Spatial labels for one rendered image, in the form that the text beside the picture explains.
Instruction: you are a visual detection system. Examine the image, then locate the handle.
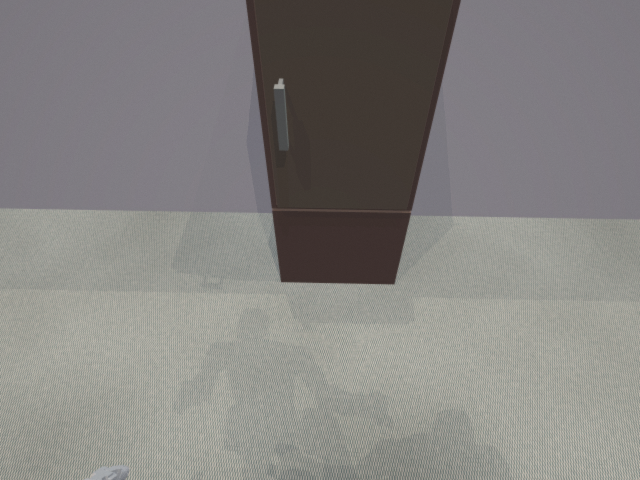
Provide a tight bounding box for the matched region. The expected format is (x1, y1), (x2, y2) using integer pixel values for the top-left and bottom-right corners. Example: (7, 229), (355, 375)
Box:
(274, 79), (289, 151)

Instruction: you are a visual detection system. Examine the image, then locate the cupboard door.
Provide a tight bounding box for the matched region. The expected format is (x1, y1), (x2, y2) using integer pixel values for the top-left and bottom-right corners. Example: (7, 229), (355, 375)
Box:
(255, 0), (453, 210)

